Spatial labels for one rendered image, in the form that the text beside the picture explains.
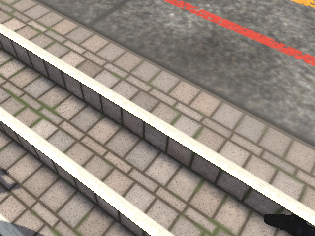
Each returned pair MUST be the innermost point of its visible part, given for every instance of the right robot hand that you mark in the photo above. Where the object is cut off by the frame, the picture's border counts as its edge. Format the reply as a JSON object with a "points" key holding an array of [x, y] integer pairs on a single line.
{"points": [[293, 224]]}

